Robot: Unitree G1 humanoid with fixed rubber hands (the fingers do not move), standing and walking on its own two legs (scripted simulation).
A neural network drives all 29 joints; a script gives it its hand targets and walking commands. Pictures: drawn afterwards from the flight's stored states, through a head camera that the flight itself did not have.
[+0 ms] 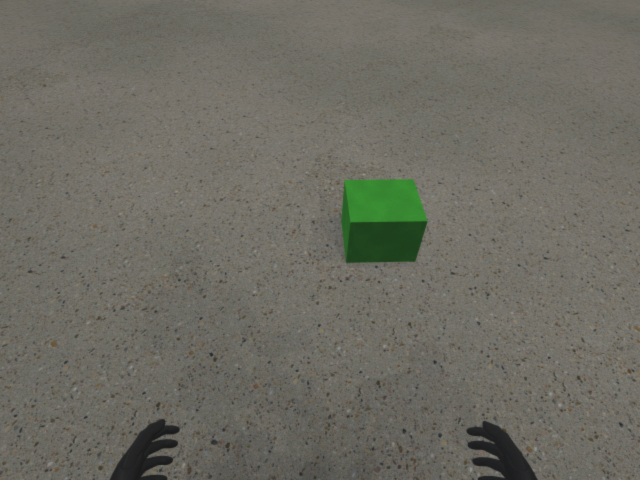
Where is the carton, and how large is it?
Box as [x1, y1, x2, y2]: [341, 179, 427, 262]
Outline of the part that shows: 413,179 344,181 341,221 346,262 415,260 427,221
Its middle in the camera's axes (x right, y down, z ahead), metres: +0.25 -0.09 +1.62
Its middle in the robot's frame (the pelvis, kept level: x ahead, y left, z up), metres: +1.23 -0.26 -0.64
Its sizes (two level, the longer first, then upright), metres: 0.292 0.256 0.234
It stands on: the floor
